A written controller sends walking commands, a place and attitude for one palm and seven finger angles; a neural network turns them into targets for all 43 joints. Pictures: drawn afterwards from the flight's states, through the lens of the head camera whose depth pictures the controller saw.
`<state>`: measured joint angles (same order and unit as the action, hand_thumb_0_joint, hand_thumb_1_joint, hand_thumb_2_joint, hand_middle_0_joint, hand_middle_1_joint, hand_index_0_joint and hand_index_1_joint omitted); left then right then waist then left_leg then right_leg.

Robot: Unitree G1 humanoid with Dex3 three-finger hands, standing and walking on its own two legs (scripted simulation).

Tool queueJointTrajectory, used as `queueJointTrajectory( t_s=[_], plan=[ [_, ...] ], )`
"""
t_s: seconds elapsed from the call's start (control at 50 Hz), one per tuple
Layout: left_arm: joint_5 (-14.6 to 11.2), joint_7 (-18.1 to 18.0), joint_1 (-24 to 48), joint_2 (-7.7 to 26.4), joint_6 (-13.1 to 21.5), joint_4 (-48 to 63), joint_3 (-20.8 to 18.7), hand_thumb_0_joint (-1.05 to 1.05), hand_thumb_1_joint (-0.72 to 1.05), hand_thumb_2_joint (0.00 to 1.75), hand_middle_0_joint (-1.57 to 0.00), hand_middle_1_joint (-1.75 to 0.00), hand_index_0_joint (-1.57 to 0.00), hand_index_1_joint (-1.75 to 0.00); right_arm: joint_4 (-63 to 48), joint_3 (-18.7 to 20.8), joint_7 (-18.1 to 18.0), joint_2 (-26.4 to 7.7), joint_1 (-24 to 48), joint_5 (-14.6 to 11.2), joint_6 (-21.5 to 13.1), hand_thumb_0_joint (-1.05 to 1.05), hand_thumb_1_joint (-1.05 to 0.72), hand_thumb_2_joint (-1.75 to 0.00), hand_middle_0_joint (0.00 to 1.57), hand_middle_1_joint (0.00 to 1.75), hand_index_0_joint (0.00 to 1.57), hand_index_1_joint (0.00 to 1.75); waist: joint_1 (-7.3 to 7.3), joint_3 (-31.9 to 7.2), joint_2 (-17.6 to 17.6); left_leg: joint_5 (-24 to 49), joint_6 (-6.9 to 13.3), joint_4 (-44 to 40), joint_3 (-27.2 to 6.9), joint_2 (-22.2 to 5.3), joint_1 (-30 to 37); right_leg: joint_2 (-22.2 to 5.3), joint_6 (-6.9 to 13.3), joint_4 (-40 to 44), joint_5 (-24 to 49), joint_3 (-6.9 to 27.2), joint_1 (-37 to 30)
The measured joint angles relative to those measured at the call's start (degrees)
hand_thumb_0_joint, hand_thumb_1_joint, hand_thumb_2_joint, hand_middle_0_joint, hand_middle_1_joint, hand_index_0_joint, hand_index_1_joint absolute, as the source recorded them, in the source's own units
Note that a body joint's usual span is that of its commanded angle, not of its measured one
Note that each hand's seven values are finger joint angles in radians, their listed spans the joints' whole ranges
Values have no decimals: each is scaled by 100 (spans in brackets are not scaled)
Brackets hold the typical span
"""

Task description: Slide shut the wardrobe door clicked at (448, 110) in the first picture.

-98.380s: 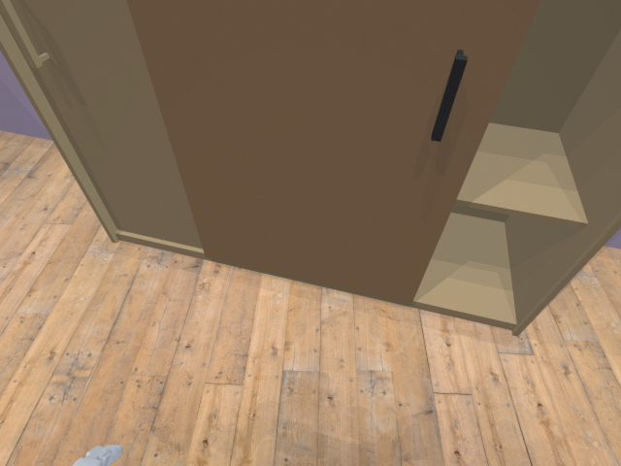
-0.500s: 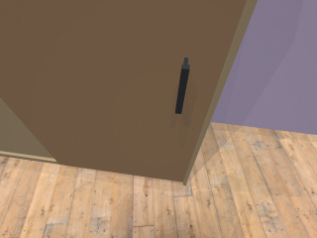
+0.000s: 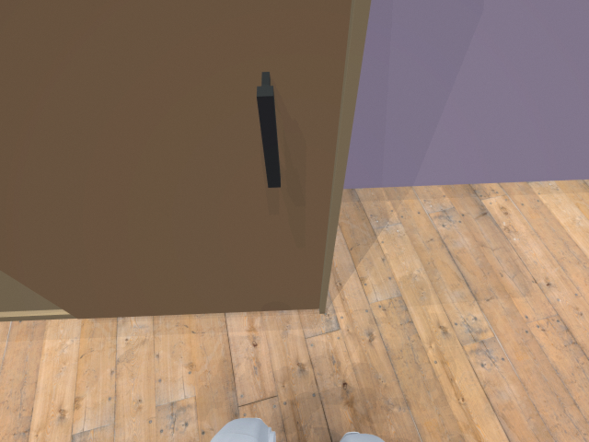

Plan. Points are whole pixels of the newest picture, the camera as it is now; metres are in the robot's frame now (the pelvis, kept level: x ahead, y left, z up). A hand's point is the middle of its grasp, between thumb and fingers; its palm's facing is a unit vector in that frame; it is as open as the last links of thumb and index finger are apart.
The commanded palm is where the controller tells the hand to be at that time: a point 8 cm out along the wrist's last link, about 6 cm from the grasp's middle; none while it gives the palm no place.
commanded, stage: walk to a spot facing it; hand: left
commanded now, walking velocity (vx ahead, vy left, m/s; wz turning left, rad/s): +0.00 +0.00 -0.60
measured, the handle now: (270, 134) +0.51 +0.08 +0.10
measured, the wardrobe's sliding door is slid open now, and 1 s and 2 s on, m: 0.00 0.00 0.00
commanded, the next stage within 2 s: none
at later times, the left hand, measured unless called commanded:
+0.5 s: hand (175, 414) +0.16 +0.21 -0.16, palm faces -0.29 -0.91 -0.28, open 7.3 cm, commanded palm none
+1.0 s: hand (241, 383) +0.21 +0.11 -0.16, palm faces -0.62 -0.75 -0.25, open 7.3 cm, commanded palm none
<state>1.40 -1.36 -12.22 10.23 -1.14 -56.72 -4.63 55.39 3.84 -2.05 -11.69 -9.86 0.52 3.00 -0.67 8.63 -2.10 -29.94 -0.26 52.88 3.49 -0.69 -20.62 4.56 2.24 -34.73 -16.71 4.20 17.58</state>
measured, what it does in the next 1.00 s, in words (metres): steps on the spot, turning right: left foot, then right foot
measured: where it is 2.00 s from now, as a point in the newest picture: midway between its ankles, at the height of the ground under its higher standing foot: outside the picture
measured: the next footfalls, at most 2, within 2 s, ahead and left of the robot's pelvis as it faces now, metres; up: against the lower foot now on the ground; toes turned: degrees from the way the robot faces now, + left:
left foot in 0.22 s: +0.10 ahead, +0.13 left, +0.00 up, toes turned -21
right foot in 0.46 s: +0.01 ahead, -0.12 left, +0.00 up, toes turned -17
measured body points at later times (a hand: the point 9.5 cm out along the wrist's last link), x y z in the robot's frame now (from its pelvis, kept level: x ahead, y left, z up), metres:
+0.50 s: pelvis -0.02 +0.03 -0.01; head +0.04 +0.01 +0.43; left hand +0.17 +0.26 -0.14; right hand -0.02 -0.25 -0.15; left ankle +0.03 +0.17 -0.71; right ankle -0.03 -0.10 -0.73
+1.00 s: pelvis -0.01 +0.03 +0.00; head +0.04 -0.02 +0.44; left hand +0.24 +0.15 -0.14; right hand -0.15 -0.21 -0.14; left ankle +0.05 +0.14 -0.69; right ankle -0.08 -0.08 -0.73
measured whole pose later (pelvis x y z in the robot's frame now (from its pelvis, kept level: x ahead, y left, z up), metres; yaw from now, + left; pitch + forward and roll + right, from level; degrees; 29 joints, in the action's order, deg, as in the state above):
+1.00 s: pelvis -0.01 +0.03 +0.00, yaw -37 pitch +0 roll -1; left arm 1.3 0.4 -4.5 13.2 -2.6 -50.7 -3.7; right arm 51.4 3.2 -1.2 -14.1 -12.9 0.9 3.3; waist 2.3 8.9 -0.9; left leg -29.0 -3.5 55.5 3.3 -5.6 -24.8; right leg 1.8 0.6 -34.4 -16.8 1.9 18.2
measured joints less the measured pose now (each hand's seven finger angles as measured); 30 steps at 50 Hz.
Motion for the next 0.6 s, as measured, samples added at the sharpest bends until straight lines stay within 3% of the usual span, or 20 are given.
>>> queueJointTrajectory(
  t_s=[0.04, 0.08, 0.14, 0.2, 0.24, 0.28, 0.32, 0.36, 0.42, 0.46, 0.52, 0.56, 0.6],
  plan=[
    [4, -41, 34, 46, 0, 78, -37, 0, 91, 89, -20, -30, -20, -30, -130, 5, -7, -25, 131, -9, -21, 1, -91, -90, 20, 30, 20, 30, -58, 8, 95, -36, -83, 309, -165, 27, -216, 25, 3, 224, 183, 162, -36],
    [8, -43, 40, 104, -20, 143, -64, 0, 91, 89, -20, -30, -20, -30, -279, 5, -12, -28, 259, -14, -46, 1, -91, -90, 20, 30, 19, 30, -110, -28, 215, 32, -137, 91, -275, 20, -263, 25, -13, 398, 326, 361, -51],
    [21, 1, 47, 189, -73, 226, -88, 0, 91, 89, -20, -30, -20, -30, -515, -3, 3, -20, 455, -21, -84, 1, -91, -90, 19, 30, 19, 30, -145, -88, 362, 312, -173, -555, -420, 6, -176, 26, -95, 530, 465, 658, -12],
    [1, 54, 61, 260, -161, 302, -103, 0, 91, 89, -20, -30, -20, -30, -715, -54, 0, -24, 546, -37, -198, 1, -91, -90, 20, 30, 19, 30, -117, -164, 431, 937, -147, -1792, -515, -13, 244, 86, -228, 426, 473, 910, 111],
    [-25, 108, 114, 284, -229, 376, -96, 0, 91, 89, -20, -30, -20, -30, -827, -77, -25, -75, 481, -1, -305, 1, -91, -90, 20, 30, 20, 30, -40, -235, 323, 1383, -86, -2246, -617, -126, 360, 197, -269, -26, 14, 845, 362],
    [-7, 180, 266, 375, -273, 462, -117, 1, 91, 89, -20, -30, -20, -30, -840, -127, -27, -34, 407, 72, -317, 1, -91, -90, 20, 30, 20, 30, -65, -146, 384, 1469, -138, -2100, -505, -163, 355, 106, -330, -1063, -764, 457, 726],
    [-6, 253, 401, 438, -279, 561, -133, 1, 91, 89, -20, -30, -20, -30, -828, -184, -4, -18, 271, 124, -281, 1, -91, -90, 20, 30, 20, 30, -87, -85, 372, 1484, -170, -2171, -414, -256, 455, -47, -396, -1812, -1002, 39, 953],
    [-22, 316, 472, 441, -266, 690, -108, 1, 91, 89, -20, -30, -20, -30, -788, -212, 14, -58, 143, 158, -214, 1, -91, -90, 20, 30, 20, 30, -109, -61, 248, 1466, -208, -2180, -324, -403, 514, -206, -424, -1767, -1044, -312, 893],
    [-41, 380, 440, 447, -194, 873, -49, 1, 91, 89, -20, -30, -20, -30, -725, -206, 52, -153, -38, 144, -125, 1, -91, -90, 20, 30, 20, 30, -103, -113, 46, 1227, -281, -1804, -165, -637, 404, -316, -388, -786, -606, -605, 410],
    [-28, 359, 325, 560, -79, 977, -22, 0, 91, 89, -20, -30, -20, -30, -729, -172, 103, -177, -143, 94, -53, 1, -90, -90, 20, 30, 20, 30, -100, -247, 187, 651, -287, -1094, -6, -594, 61, -426, -146, -75, -8, -328, 217],
    [15, 243, 398, 477, -96, 853, 32, 0, 91, 89, -20, -30, -20, -30, -643, -69, 122, -335, 2, 40, 25, 1, -91, -90, 20, 30, 20, 30, 33, -25, 28, 76, -236, 80, -277, -452, -402, -275, -198, -379, -21, -176, 393],
    [32, 187, 399, 467, -157, 770, 41, 0, 91, 89, -20, -30, -20, -30, -624, -57, 115, -340, 2, 18, -10, 1, -91, -90, 20, 30, 20, 30, 79, 23, 138, 89, -219, -11, -207, -323, -412, -274, -271, -318, 20, 8, 394],
    [14, 172, 387, 472, -225, 682, 37, 0, 91, 89, -20, -30, -20, -30, -649, -71, 95, -316, -83, 1, -97, 1, -91, -90, 20, 30, 20, 30, 122, -3, 290, 562, -218, -903, -103, -207, -124, -283, -351, -296, 64, 208, 419]
  ],
)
